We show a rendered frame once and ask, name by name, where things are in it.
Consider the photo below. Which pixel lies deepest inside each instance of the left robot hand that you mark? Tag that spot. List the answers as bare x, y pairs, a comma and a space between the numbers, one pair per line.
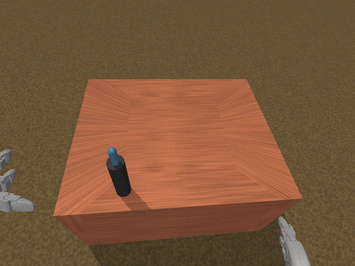
9, 201

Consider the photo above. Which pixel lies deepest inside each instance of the bottle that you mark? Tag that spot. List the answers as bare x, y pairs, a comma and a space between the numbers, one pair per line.
117, 169

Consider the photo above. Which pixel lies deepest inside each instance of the right robot hand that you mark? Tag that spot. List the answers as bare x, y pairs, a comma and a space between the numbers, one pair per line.
293, 251

